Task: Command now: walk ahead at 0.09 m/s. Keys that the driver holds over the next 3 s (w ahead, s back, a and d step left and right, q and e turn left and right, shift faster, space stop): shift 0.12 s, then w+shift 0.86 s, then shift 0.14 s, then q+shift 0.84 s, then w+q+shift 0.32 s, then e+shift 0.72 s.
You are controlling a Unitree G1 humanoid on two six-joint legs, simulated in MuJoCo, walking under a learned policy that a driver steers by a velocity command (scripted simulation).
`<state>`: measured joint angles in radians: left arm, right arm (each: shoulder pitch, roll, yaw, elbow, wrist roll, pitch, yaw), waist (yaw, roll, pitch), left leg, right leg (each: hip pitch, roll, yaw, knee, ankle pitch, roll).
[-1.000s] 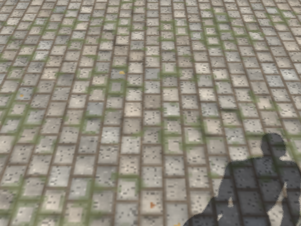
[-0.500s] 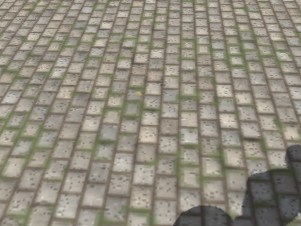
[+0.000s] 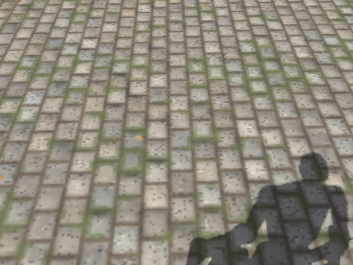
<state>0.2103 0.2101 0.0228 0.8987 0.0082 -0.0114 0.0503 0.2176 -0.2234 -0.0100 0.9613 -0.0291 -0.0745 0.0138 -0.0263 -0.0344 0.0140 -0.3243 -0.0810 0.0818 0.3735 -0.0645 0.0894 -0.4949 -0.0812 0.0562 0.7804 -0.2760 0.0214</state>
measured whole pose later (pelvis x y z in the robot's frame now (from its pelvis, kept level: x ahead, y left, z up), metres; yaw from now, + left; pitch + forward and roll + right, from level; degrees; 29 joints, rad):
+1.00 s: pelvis +0.48 +0.02 -0.03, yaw +1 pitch +2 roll -2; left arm 0.04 0.24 0.05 0.75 -0.01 -0.12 -0.05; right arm 0.47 -0.21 -0.01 1.02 0.03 -0.11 0.00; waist -0.03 0.01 0.05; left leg -0.12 0.04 -0.09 1.19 -0.40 0.08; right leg -0.53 0.05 -0.10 0.64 -0.15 -0.08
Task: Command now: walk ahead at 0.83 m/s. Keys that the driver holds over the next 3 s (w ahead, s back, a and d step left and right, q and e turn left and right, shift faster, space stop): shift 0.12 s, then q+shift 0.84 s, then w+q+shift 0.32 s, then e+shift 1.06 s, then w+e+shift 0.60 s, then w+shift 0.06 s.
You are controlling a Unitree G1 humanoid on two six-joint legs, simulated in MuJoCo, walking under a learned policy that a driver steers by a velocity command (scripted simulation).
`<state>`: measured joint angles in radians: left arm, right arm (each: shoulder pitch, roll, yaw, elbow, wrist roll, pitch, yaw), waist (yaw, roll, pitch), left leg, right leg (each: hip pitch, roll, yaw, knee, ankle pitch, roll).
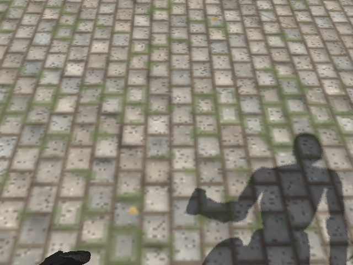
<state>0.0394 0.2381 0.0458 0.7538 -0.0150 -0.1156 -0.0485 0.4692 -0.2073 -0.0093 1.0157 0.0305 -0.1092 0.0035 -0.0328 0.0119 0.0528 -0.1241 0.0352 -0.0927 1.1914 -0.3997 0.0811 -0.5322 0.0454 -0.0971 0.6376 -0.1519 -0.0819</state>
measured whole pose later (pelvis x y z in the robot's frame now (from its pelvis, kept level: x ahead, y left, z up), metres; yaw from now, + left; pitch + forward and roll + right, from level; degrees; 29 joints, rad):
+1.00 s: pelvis +0.42 -0.01 +0.03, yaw +40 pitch +1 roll -1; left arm 0.11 0.31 0.09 0.71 0.02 -0.02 0.03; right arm 0.19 -0.35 -0.10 0.55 0.02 0.06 -0.02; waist -0.02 0.04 0.04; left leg -0.50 -0.19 -0.24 0.96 -0.41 -0.02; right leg -0.29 0.05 0.07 0.44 -0.17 -0.01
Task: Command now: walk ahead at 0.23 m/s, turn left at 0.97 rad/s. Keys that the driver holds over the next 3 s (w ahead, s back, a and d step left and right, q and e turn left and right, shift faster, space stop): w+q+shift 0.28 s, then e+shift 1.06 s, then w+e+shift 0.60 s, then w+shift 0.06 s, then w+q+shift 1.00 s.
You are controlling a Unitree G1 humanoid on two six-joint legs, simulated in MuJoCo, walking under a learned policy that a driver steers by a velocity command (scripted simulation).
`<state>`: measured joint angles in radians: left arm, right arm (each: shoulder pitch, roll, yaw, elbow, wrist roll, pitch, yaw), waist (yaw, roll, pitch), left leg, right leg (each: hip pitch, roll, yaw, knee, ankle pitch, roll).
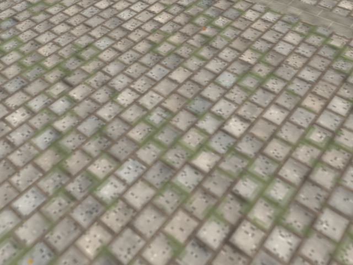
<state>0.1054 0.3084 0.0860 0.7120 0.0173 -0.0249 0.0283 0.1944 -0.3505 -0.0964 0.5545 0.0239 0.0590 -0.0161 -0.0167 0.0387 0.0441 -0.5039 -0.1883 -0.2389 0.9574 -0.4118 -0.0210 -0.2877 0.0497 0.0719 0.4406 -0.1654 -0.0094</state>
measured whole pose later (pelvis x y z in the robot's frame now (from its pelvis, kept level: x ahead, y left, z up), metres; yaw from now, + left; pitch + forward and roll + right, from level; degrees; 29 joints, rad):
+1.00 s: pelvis +0.24 +0.15 -0.02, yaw -3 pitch +1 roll +2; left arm 0.10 0.31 0.10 0.59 -0.03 0.09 -0.04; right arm 0.12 -0.29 -0.09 0.70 0.03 0.01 0.00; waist 0.00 0.00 0.07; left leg -0.17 0.16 0.39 0.66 -0.43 -0.03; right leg -0.40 -0.06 -0.11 0.65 -0.22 -0.06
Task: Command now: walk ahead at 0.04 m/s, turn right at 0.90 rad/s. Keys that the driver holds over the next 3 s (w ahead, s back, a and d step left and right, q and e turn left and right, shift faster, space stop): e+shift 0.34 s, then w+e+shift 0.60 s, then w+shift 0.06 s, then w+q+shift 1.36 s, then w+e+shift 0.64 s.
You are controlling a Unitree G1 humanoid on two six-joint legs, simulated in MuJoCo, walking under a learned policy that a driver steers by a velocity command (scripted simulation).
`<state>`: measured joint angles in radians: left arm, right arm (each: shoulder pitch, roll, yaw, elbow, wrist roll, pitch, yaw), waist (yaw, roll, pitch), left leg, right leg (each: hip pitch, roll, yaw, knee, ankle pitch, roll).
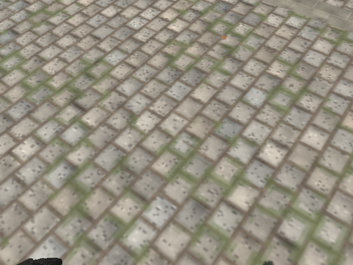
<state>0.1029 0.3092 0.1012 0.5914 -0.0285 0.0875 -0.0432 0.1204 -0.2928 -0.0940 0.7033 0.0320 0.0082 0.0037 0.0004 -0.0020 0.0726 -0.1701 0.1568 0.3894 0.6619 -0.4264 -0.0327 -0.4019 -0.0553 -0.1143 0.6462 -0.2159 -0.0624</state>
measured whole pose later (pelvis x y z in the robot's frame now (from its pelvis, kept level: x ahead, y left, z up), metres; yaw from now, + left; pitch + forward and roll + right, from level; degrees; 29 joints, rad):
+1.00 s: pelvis +0.22 -0.24 -0.04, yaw -59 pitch +1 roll +1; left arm 0.15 0.33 0.06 0.56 -0.06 -0.02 -0.05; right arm 0.40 -0.31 -0.06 0.82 0.00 -0.06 -0.01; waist -0.04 -0.01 0.06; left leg 0.07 0.15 0.14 0.96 -0.50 -0.07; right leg -0.64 0.01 -0.09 0.89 -0.26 -0.12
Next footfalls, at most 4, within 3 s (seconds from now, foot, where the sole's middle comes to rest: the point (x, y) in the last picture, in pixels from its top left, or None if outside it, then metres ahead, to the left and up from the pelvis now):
0.42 left None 0.19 0.10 -0.76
0.96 right None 0.24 -0.40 -0.76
1.44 left None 0.57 -0.74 -0.76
1.84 right None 0.70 -1.14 -0.76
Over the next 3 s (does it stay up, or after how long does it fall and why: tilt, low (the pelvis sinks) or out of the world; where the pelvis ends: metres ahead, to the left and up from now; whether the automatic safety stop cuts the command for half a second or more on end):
stays up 1.63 -1.12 0.02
